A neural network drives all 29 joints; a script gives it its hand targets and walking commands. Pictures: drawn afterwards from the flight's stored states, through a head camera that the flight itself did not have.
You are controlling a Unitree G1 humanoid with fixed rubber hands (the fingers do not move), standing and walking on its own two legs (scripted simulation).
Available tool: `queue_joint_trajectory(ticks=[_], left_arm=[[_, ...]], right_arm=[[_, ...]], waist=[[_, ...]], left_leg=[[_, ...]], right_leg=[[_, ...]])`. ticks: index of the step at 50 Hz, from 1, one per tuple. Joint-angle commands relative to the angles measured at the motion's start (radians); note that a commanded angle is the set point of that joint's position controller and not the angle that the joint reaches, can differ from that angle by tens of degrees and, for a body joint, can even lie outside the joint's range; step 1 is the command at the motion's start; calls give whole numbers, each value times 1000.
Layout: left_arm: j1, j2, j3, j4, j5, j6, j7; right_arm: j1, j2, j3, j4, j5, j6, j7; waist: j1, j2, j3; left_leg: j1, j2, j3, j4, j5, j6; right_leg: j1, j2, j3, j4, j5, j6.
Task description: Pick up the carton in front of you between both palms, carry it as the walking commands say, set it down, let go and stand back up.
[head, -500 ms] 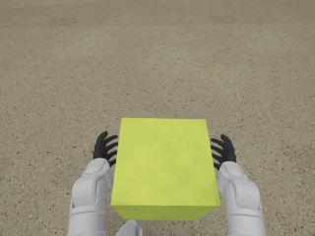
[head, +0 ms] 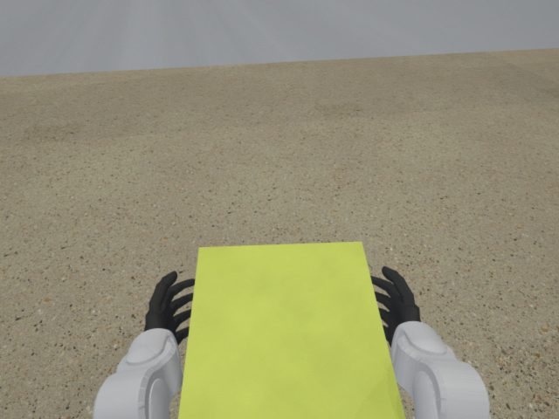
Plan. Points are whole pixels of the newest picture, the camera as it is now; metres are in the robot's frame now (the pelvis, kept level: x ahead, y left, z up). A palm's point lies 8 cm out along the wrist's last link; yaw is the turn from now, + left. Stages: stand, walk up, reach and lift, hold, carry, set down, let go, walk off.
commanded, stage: carry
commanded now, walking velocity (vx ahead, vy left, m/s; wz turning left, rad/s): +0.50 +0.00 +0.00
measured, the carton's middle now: (283, 354) +0.24 +0.01 +0.03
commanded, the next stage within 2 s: none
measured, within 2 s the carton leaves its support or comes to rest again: neither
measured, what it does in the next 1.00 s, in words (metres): walks ahead: right foot, then left foot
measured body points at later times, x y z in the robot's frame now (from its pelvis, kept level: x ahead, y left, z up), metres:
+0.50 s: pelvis +0.30 +0.02 -0.02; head +0.25 +0.04 +0.43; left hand +0.53 +0.18 +0.06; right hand +0.53 -0.12 +0.08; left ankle +0.41 +0.11 -0.75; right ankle +0.14 -0.11 -0.74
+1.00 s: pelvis +0.61 +0.02 -0.02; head +0.59 +0.02 +0.43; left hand +0.84 +0.18 +0.06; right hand +0.85 -0.12 +0.06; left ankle +0.42 +0.11 -0.74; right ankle +0.74 -0.08 -0.74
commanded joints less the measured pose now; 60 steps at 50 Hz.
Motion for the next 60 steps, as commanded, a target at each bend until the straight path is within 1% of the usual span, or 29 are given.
queue_joint_trajectory(ticks=[1,2,3,4,7,11,12,17,21,24,25,26,27,28,31,33,36,38,41,44,47,48,49,50,51,52,56,58,60], left_arm=[[-243,-607,-545,-68,-123,46,-15],[-209,-569,-515,-85,-109,58,-18],[-207,-566,-533,-109,-118,75,-25],[-180,-579,-534,-96,-118,86,-32],[-237,-664,-573,-139,-139,85,-59],[-265,-699,-620,-167,-161,68,-74],[-223,-668,-593,-125,-145,62,-74],[-206,-600,-590,-152,-122,74,-62],[-191,-615,-584,-176,-131,81,-44],[-217,-554,-591,-208,-113,97,-31],[-225,-543,-579,-179,-119,109,-24],[-236,-537,-588,-218,-102,111,-14],[-240,-526,-590,-195,-122,122,-17],[-244,-554,-614,-210,-122,119,-20],[-216,-677,-589,-155,-120,100,-40],[-219,-729,-606,-200,-119,76,-51],[-193,-701,-575,-174,-87,82,-36],[-160,-652,-585,-206,-66,88,-31],[-187,-640,-593,-207,-89,113,-20],[-206,-623,-595,-222,-123,121,-25],[-203,-601,-608,-220,-143,133,-32],[-195,-584,-596,-246,-140,125,-32],[-208,-590,-606,-230,-128,128,-34],[-202,-620,-598,-233,-140,120,-42],[-204,-598,-587,-223,-140,118,-46],[-182,-624,-586,-201,-166,118,-54],[-154,-726,-602,-207,-142,84,-89],[-174,-725,-622,-258,-162,69,-93],[-196,-735,-643,-248,-160,67,-97]], right_arm=[[-265,594,506,-123,110,40,1],[-252,572,512,-124,109,59,1],[-202,581,505,-148,85,73,3],[-224,591,525,-167,113,92,11],[-275,649,557,-173,130,95,40],[-231,705,562,-157,128,62,48],[-209,687,571,-123,100,67,44],[-181,637,519,-118,92,67,31],[-191,590,544,-199,115,84,27],[-184,558,513,-184,113,90,16],[-152,540,512,-180,98,91,13],[-149,518,487,-185,99,95,13],[-188,516,490,-165,112,102,10],[-183,566,490,-197,128,97,21],[-233,686,566,-198,156,90,42],[-286,737,596,-254,185,71,64],[-299,683,634,-295,233,78,79],[-230,632,608,-248,193,90,68],[-195,568,549,-259,161,102,57],[-188,575,545,-249,151,111,41],[-143,542,522,-248,104,118,23],[-150,586,532,-237,119,116,27],[-166,585,547,-237,115,114,31],[-172,570,547,-257,111,116,32],[-195,584,563,-277,120,116,32],[-206,601,571,-294,131,109,27],[-234,747,637,-291,167,84,66],[-187,765,642,-263,172,73,70],[-176,724,610,-248,129,70,66]], waist=[[9,111,-79],[18,20,-121],[25,-190,-157],[19,-310,-126],[15,-79,-118],[6,-101,-106],[8,-182,-55],[14,-96,21],[24,-164,5],[5,-55,-2],[-21,-9,-83],[-24,260,-152],[-30,344,-104],[-27,230,-145],[-9,38,-175],[-4,107,-165],[-18,53,-70],[-10,105,-67],[-5,186,32],[-7,81,61],[-1,205,29],[1,153,-11],[10,108,-38],[20,-47,-114],[18,-242,-161],[24,-224,-280],[-2,-103,-241],[10,-125,-235],[-12,-88,-200]], left_leg=[[-101,142,1,142,386,55],[-242,113,51,306,352,31],[-441,31,73,551,62,-3],[-643,-23,9,754,-146,-11],[-654,79,-104,844,-86,13],[-542,71,-27,563,10,-27],[-570,69,7,489,53,-29],[-522,45,65,272,195,-34],[-454,51,86,219,253,-16],[-205,-8,162,168,166,11],[-46,76,37,120,61,32],[123,309,-392,-60,-145,69],[241,399,-584,-107,-28,223],[218,407,-563,-93,72,209],[100,314,-285,-98,150,113],[47,278,-184,-125,128,97],[36,292,-183,-212,69,130],[73,271,-92,-199,98,127],[41,224,26,-203,253,90],[43,191,70,-120,597,75],[36,182,133,21,779,34],[29,138,152,146,845,13],[-18,106,180,250,794,-16],[-169,68,134,380,505,-46],[-396,-13,103,637,46,-80],[-435,-52,17,820,-254,-74],[-327,71,-111,497,-182,-14],[-270,39,-40,247,-240,-18],[-145,69,-7,50,86,-29]], right_leg=[[254,47,-81,-63,-8,-21],[447,-13,19,-55,-88,-53],[534,-222,401,-219,-393,-102],[595,-390,733,-325,-421,-196],[462,-350,496,-311,-156,-179],[382,-274,251,-374,-188,-138],[385,-232,206,-387,-170,-135],[382,-205,157,-403,-170,-123],[429,-216,117,-343,-29,-121],[324,-151,1,-104,90,-80],[276,-105,-53,101,114,-43],[40,8,-31,361,-177,15],[-199,82,-4,599,-346,11],[-218,-3,120,706,-338,-11],[-187,-71,173,636,-145,-27],[-129,-56,125,493,-134,-3],[-212,-58,89,417,-34,-10],[-194,-79,94,265,1,2],[-181,-59,30,165,114,5],[-105,-24,-23,117,125,1],[93,21,-86,55,150,-2],[198,67,-118,-54,233,-6],[348,67,-143,-127,355,2],[547,-60,1,-62,588,-20],[739,-279,295,-45,997,-134],[812,-366,374,-49,1041,-277],[537,-274,164,-166,642,-136],[514,-253,142,-166,521,-149],[416,-193,56,-111,298,-100]])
